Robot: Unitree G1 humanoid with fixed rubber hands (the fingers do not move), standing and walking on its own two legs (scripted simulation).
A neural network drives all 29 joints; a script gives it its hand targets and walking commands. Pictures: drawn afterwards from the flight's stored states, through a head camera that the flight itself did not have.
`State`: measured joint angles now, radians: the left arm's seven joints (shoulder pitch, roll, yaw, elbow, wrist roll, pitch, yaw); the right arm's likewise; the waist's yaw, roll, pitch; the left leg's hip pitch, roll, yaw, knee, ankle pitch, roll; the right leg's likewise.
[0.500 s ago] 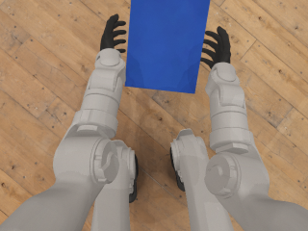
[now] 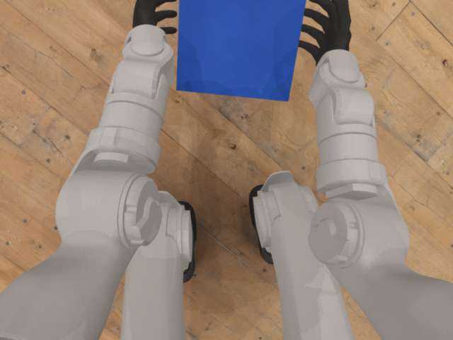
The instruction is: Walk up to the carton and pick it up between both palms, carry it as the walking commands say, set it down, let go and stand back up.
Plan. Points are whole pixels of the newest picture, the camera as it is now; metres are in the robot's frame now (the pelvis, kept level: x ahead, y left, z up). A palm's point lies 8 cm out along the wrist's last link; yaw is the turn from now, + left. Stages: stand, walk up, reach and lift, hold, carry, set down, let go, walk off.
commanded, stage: set down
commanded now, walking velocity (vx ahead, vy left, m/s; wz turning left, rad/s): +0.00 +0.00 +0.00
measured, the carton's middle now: (237, 21) +0.58 -0.08 -0.24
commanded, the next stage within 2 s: none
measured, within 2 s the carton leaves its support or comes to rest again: neither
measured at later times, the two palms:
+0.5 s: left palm (166, 32) +0.57 +0.04 -0.20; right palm (327, 50) +0.51 -0.21 -0.20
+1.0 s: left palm (164, 32) +0.57 +0.04 -0.21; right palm (327, 46) +0.52 -0.22 -0.20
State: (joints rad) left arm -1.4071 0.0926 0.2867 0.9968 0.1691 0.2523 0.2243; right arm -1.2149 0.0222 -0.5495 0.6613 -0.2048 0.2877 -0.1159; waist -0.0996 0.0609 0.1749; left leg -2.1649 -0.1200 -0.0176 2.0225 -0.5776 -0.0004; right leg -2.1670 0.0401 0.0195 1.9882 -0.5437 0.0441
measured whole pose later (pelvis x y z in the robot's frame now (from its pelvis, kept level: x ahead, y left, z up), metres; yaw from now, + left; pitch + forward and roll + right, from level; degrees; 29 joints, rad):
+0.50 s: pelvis +0.01 +0.00 -0.04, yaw +0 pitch +40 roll -1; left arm -1.53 0.17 0.16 1.11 0.05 0.23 0.20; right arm -1.33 -0.10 -0.50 0.80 -0.11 0.27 -0.08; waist -0.12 0.04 0.28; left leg -2.25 -0.12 0.00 2.18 -0.62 0.00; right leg -2.26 0.06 0.03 2.14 -0.58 0.05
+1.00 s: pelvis +0.01 +0.00 -0.05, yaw +0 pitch +40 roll -2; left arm -1.53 0.14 0.27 1.08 0.16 0.22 0.14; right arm -1.36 -0.11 -0.57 0.83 -0.17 0.26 -0.01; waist -0.12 0.03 0.29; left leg -2.26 -0.12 0.00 2.20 -0.63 0.01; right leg -2.26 0.05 0.02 2.16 -0.59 0.06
